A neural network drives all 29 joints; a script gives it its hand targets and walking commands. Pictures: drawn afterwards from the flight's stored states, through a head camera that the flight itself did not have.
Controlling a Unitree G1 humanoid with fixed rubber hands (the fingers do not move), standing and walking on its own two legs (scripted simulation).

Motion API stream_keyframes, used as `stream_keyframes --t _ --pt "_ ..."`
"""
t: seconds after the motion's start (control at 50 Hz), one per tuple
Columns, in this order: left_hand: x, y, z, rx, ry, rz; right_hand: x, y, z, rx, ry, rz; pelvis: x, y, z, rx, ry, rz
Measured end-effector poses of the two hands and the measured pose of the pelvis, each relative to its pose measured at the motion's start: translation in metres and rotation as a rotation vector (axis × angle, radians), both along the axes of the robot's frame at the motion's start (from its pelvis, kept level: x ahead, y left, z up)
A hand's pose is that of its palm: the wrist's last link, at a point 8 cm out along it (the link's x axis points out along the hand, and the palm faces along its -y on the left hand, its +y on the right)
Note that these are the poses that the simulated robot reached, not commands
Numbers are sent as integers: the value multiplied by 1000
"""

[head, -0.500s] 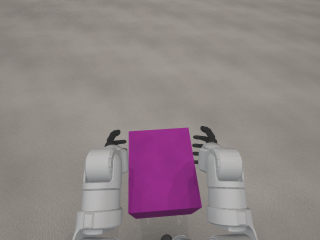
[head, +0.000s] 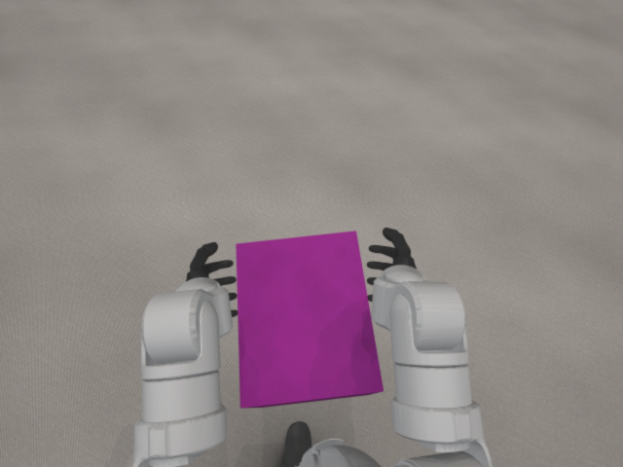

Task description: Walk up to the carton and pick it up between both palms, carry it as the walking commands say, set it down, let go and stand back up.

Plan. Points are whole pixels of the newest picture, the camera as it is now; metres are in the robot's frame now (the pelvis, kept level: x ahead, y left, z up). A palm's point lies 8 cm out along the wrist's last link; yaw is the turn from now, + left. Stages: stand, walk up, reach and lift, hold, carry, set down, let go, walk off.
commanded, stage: carry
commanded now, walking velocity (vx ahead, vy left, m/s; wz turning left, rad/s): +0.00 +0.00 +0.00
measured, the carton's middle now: (306, 324) +0.33 +0.00 -0.03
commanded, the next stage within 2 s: none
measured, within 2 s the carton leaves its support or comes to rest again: neither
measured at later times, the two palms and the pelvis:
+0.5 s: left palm (360, 413) +0.19 -0.05 +0.08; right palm (606, 398) +0.19 -0.28 +0.10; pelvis -0.12 -0.16 +0.01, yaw +2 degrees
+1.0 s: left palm out of the picture +0.01 -0.17 +0.06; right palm out of the picture +0.02 -0.40 +0.04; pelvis -0.28 -0.28 -0.04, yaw +4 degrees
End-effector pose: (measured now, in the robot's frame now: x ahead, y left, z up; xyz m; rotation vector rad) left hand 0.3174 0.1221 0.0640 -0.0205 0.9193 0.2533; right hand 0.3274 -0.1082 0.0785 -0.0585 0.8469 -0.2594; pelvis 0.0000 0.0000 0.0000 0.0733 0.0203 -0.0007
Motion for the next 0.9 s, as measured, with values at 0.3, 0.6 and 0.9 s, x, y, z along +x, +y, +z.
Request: stream_keyframes --t 0.3,0.6,0.9 --pt "-68 -102 38 138 -92 54 -55 -102 8 144 -99 45 -65 -108 1 -40 -9 40" --pt "-168 -190 20 16 -42 -79 -164 -189 36 -39 -44 -11 -143 -183 4 8 -63 21" --pt "-268 -270 19 205 -68 -9 -277 -270 -32 142 -11 109 -241 -261 -36 5 -68 53"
